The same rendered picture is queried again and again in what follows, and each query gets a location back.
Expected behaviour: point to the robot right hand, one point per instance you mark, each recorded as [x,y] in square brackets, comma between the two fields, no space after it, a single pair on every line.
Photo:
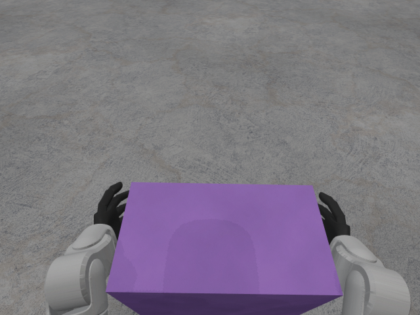
[334,223]

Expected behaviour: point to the right robot forearm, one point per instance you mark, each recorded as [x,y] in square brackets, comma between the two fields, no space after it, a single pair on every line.
[369,288]

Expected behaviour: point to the left robot forearm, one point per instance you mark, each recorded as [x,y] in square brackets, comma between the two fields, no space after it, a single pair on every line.
[75,283]

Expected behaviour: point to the robot left hand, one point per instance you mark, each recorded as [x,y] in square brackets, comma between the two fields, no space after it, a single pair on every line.
[108,212]

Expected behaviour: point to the carton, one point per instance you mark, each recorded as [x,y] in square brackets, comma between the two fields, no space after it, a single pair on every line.
[222,249]

